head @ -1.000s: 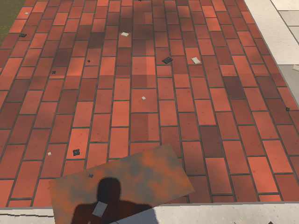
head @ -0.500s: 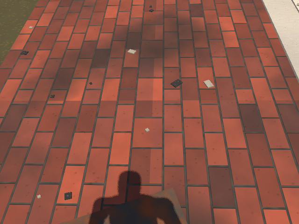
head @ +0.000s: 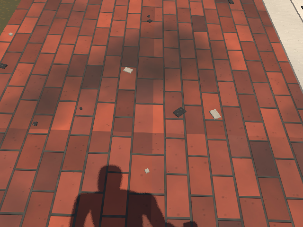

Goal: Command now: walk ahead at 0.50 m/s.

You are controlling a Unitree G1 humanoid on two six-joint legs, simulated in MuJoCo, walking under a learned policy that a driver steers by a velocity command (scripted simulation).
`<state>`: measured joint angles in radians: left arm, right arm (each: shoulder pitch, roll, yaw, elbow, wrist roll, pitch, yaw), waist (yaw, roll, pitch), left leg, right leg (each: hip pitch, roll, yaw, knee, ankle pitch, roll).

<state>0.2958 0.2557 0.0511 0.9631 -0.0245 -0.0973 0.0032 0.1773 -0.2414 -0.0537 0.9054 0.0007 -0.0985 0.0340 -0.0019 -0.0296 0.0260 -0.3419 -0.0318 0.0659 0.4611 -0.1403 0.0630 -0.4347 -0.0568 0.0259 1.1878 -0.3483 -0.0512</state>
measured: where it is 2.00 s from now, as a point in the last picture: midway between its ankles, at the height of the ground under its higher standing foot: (154, 157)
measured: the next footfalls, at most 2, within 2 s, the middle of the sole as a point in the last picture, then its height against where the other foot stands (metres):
right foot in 0.42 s outside the picture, level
left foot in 0.98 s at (133, 174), level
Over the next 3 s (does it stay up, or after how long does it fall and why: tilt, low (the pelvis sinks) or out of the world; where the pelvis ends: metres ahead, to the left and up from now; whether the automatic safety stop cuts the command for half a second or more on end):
stays up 1.15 0.01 -0.02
